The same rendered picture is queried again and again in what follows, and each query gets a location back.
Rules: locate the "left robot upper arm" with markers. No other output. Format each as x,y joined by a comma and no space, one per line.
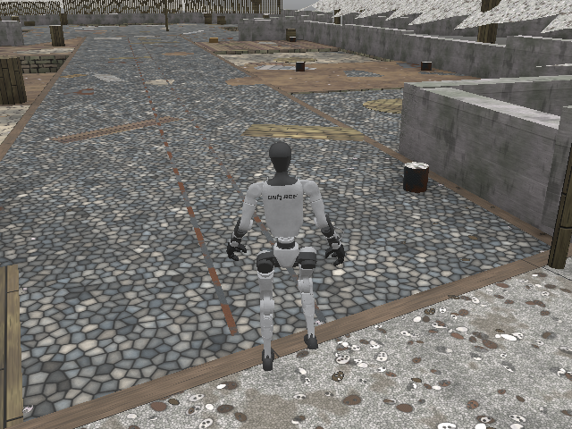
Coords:
249,205

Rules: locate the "humanoid robot torso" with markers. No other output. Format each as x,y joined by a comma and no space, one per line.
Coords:
283,207

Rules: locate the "robot left hand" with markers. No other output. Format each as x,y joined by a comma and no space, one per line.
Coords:
231,249

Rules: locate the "robot head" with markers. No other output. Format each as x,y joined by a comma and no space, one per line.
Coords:
280,154

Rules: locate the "robot left forearm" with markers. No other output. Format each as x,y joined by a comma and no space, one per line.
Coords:
237,235

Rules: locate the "right robot upper arm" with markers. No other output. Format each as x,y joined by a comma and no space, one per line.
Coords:
316,202

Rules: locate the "robot right forearm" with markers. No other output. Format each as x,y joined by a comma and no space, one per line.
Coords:
331,235

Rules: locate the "robot right hand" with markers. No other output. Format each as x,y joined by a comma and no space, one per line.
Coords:
340,253

